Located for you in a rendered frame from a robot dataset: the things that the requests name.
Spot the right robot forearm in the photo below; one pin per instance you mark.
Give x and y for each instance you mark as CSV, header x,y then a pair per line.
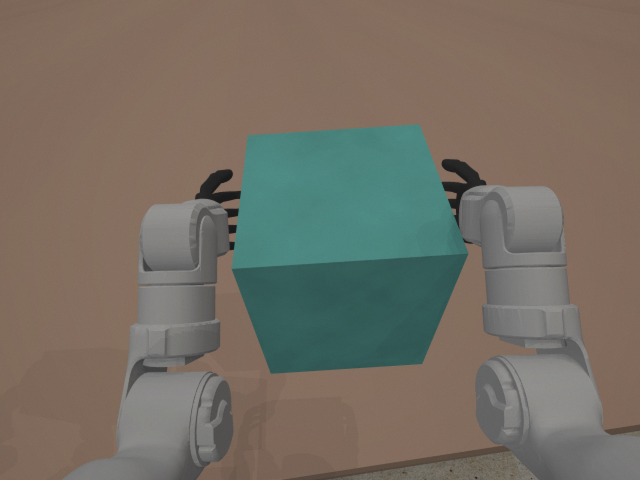
x,y
521,233

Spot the robot right upper arm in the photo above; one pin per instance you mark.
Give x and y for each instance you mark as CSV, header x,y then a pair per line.
x,y
545,410

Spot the robot right hand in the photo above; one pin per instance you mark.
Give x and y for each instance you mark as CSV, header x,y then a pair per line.
x,y
466,173

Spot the robot left upper arm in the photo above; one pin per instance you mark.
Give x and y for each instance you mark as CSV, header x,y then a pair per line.
x,y
172,425

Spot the left robot forearm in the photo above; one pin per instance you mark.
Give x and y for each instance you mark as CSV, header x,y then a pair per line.
x,y
178,249

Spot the robot left hand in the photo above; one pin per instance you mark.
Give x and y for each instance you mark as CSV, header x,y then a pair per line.
x,y
210,185

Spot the carton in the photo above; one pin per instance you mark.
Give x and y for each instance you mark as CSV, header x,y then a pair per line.
x,y
347,250

